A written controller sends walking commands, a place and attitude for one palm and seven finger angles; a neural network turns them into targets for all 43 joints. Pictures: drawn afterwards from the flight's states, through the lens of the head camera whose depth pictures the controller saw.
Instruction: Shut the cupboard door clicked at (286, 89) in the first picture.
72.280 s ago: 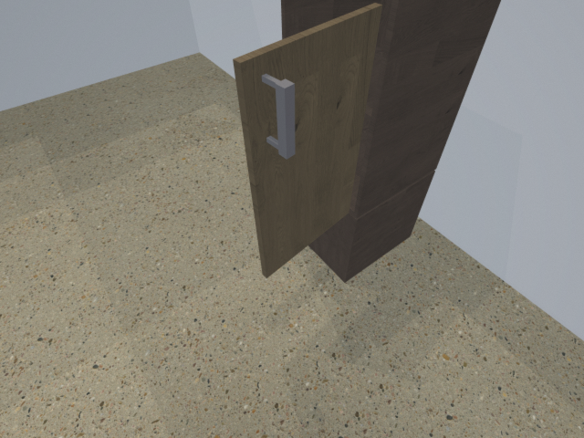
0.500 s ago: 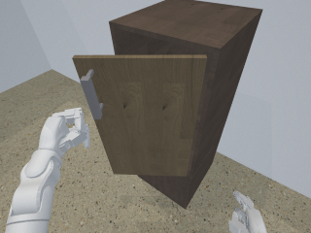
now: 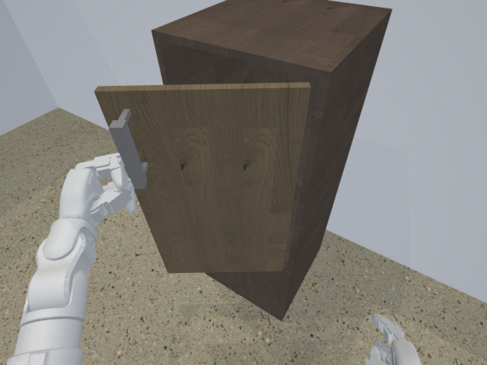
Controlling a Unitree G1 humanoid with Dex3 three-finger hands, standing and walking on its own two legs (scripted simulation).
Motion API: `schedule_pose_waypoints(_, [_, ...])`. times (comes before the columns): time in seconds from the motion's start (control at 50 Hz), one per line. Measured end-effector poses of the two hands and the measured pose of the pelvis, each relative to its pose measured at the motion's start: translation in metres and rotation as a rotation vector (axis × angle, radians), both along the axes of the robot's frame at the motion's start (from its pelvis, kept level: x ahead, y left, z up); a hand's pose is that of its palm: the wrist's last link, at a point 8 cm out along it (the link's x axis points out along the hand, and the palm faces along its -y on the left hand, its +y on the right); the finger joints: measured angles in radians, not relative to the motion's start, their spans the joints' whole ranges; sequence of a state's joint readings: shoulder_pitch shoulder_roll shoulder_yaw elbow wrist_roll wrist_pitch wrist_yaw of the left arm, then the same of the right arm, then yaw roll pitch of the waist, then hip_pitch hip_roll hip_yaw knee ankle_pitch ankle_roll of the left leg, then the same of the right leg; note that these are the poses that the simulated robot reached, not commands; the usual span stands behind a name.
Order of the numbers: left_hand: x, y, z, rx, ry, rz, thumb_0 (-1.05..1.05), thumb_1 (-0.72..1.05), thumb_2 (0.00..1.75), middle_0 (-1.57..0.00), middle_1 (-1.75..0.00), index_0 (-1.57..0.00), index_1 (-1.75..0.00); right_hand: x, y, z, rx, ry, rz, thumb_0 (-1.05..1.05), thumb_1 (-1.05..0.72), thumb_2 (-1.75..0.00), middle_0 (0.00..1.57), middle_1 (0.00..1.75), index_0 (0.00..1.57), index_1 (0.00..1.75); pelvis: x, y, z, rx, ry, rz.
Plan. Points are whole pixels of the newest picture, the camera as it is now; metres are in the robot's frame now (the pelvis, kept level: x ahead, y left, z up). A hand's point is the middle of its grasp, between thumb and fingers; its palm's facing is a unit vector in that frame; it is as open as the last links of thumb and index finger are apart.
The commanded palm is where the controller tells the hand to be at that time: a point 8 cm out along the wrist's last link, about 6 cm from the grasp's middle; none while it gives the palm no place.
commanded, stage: bring the fist close to the handle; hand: left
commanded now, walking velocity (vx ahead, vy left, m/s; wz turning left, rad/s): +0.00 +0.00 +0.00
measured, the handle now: (133, 149) +0.42 +0.23 +0.16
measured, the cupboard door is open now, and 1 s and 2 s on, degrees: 33 26 9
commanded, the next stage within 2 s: push the door shut along its arc in 0.18 s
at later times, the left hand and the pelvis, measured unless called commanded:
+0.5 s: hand (130, 183) +0.34 +0.20 +0.16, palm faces +0.06 -1.00 -0.03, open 3.1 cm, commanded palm +0.32 +0.25 +0.16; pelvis -0.01 +0.00 +0.00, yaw +1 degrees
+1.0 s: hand (139, 163) +0.39 +0.20 +0.16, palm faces -0.04 -1.00 -0.04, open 3.2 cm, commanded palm +0.39 +0.24 +0.16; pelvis -0.01 +0.00 +0.00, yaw +2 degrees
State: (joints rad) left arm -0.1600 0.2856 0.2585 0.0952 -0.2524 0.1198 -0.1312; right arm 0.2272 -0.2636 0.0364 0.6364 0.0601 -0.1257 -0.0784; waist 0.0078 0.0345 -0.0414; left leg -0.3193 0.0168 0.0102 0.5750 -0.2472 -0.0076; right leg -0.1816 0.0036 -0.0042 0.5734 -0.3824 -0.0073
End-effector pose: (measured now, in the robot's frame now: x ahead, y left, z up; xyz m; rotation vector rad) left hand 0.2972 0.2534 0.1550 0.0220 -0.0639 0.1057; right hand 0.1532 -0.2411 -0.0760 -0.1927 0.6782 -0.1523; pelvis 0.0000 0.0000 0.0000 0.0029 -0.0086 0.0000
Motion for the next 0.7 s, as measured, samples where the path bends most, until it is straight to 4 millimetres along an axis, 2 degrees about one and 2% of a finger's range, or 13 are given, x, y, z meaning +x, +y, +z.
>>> schedule_pose_waypoints(0.08, [-0.005, 0.004, 0.007, 0.004, -0.032, 0.011, 0.02, 0.9, 0.9, -1.3, -1.5, -1.3, -1.5, 0.006, 0.004, 0.003, 0.008, -0.018, 0.01, 0.02, -0.9, -0.89, 0.2, 0.3, 0.2, 0.3, 0.001, 0.0, 0.0, 0.0, -0.004, 0.001])
schedule_pose_waypoints(0.18, [-0.007, 0.01, -0.001, -0.004, 0.035, 0.021, 0.02, 0.9, 0.9, -1.3, -1.5, -1.3, -1.5, 0.015, 0.01, 0.006, 0.019, -0.038, 0.025, 0.02, -0.9, -0.89, 0.2, 0.3, 0.2, 0.3, -0.001, 0.001, 0.0, -0.003, -0.011, 0.01])
schedule_pose_waypoints(0.26, [-0.009, 0.008, -0.003, -0.006, 0.047, 0.014, 0.02, 0.9, 0.9, -1.3, -1.5, -1.3, -1.5, 0.02, 0.015, 0.008, 0.019, -0.052, 0.041, 0.02, -0.9, -0.89, 0.2, 0.3, 0.2, 0.3, -0.003, 0.001, 0.0, -0.005, -0.012, 0.014])
schedule_pose_waypoints(0.36, [-0.006, 0.006, 0.003, -0.004, 0.003, 0.002, 0.02, 0.9, 0.9, -1.3, -1.5, -1.3, -1.5, 0.021, 0.019, 0.008, 0.017, -0.051, 0.056, 0.02, -0.9, -0.89, 0.2, 0.3, 0.2, 0.3, -0.005, 0.001, 0.0, -0.005, -0.012, 0.018])
schedule_pose_waypoints(0.56, [0.03, -0.002, 0.006, 0.007, 0.051, -0.072, 0.02, 0.9, 0.9, -1.3, -1.5, -1.3, -1.5, 0.002, 0.011, -0.002, 0.006, 0.018, 0.017, 0.02, -0.9, -0.89, 0.2, 0.3, 0.2, 0.3, -0.007, 0.002, 0.0, -0.008, -0.001, 0.021])
schedule_pose_waypoints(0.7, [0.039, 0.001, 0.005, 0.007, 0.039, -0.094, 0.02, 0.89, 0.93, -1.3, -1.5, -1.3, -1.5, -0.019, 0.0, -0.011, -0.007, 0.084, -0.016, 0.02, -0.9, -0.89, 0.2, 0.3, 0.2, 0.3, -0.005, 0.002, -0.001, -0.006, 0.01, 0.019])
